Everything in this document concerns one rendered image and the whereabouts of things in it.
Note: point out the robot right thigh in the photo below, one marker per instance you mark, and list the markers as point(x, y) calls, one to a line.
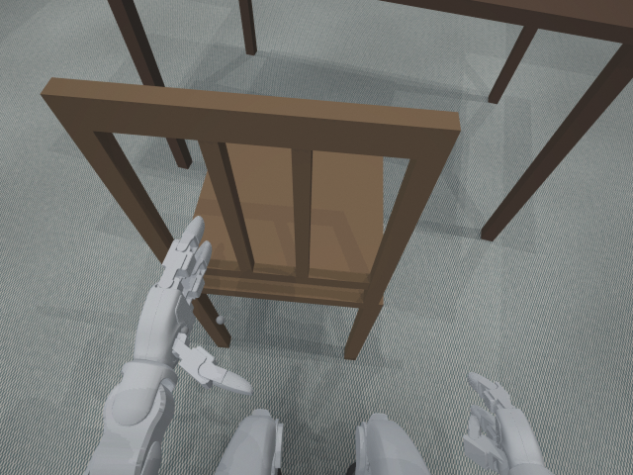
point(384, 448)

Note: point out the robot left hand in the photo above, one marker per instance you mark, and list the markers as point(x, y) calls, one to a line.
point(168, 308)

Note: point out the robot left thigh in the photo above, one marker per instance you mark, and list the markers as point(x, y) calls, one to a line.
point(255, 448)

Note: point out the robot thigh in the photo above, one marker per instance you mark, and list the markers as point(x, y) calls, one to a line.
point(384, 448)
point(255, 448)

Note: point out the robot right hand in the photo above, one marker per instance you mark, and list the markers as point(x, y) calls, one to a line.
point(510, 440)

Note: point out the chair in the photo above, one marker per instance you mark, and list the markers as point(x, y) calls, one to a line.
point(293, 197)

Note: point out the table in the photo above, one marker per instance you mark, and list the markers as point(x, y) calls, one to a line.
point(608, 20)

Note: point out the left robot forearm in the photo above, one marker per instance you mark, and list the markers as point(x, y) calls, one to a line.
point(136, 415)

